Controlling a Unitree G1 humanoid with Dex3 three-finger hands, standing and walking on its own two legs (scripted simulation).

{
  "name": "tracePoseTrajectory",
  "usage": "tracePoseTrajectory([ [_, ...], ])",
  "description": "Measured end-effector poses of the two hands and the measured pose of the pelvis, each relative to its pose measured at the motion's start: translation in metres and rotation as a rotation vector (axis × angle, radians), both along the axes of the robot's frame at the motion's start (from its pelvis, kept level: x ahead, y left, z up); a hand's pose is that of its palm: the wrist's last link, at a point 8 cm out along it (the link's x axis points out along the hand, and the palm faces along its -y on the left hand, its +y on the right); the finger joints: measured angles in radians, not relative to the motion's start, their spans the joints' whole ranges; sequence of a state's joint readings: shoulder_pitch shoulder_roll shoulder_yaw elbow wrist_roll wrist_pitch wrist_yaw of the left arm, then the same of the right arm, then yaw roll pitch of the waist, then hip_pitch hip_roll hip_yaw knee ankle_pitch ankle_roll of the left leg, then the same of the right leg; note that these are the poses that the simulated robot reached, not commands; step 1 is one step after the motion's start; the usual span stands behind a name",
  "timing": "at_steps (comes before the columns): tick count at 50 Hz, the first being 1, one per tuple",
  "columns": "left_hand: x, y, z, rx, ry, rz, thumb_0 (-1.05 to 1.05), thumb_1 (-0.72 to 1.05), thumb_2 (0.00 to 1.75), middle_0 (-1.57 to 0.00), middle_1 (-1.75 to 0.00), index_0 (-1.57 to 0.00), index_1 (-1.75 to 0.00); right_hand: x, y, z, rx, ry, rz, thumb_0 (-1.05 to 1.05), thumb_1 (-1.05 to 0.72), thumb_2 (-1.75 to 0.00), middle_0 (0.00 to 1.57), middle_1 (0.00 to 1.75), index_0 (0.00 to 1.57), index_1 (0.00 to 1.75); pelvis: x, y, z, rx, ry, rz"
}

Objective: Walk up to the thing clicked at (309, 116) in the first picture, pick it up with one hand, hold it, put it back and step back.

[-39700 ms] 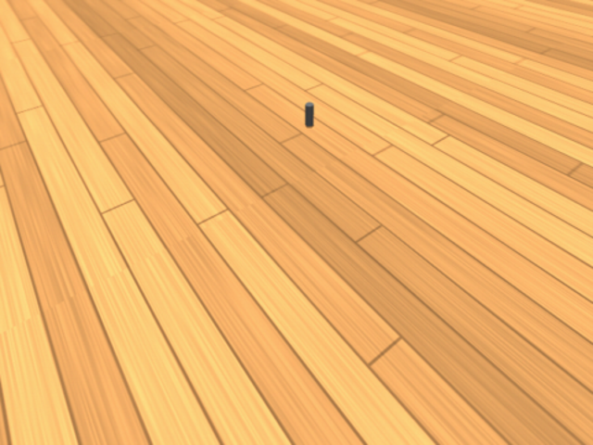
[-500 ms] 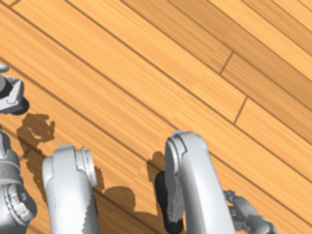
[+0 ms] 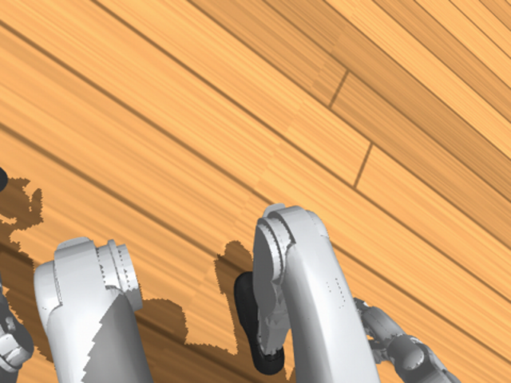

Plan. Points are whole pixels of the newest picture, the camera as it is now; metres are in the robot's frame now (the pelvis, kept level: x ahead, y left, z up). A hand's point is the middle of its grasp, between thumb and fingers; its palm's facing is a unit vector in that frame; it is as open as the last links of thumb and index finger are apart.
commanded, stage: lower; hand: left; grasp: from the side
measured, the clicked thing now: out of the picture +0.44 +0.33 -0.14
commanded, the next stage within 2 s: loosen in 1.22 s
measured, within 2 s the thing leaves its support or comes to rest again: rests again in 1.10 s
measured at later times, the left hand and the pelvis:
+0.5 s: hand out of the picture +0.45 +0.32 -0.16, palm faces +0.45 -0.89 -0.03, open 6.8 cm; pelvis +0.00 +0.01 -0.01, yaw -3 degrees
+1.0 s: hand out of the picture +0.46 +0.32 -0.18, palm faces +0.45 -0.89 -0.02, open 6.8 cm; pelvis -0.01 +0.02 -0.01, yaw -5 degrees
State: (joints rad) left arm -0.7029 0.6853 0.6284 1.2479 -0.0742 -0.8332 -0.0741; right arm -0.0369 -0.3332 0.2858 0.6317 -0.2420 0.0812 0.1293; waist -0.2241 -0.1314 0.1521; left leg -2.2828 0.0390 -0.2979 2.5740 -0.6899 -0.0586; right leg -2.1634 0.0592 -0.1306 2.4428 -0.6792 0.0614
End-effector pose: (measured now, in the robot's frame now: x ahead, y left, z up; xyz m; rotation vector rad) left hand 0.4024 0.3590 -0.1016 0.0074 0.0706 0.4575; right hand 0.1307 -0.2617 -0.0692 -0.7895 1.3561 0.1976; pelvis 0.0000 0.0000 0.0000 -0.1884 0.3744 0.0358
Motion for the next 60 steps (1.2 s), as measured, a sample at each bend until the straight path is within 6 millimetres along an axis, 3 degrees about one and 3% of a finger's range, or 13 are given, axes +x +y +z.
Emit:
tracePoseTrajectory([
  [20, 0.009, 0.000, -0.047, 0.001, 0.009, 0.004, 0.04, 0.03, 1.06, -0.89, -1.07, -0.91, -1.04, -0.001, 0.000, 0.016, -0.108, 0.057, 0.144, 0.00, -0.91, -0.90, 0.20, 0.30, 0.20, 0.30, -0.003, 0.006, -0.009, -0.044, -0.076, -0.028],
  [60, 0.010, -0.001, -0.078, -0.003, 0.009, 0.008, 0.04, 0.03, 1.06, -0.89, -1.07, -0.91, -1.04, 0.008, 0.022, 0.036, -0.191, 0.048, 0.276, 0.00, -0.89, -0.90, 0.20, 0.30, 0.20, 0.30, -0.011, 0.018, -0.012, -0.113, -0.152, -0.061],
])
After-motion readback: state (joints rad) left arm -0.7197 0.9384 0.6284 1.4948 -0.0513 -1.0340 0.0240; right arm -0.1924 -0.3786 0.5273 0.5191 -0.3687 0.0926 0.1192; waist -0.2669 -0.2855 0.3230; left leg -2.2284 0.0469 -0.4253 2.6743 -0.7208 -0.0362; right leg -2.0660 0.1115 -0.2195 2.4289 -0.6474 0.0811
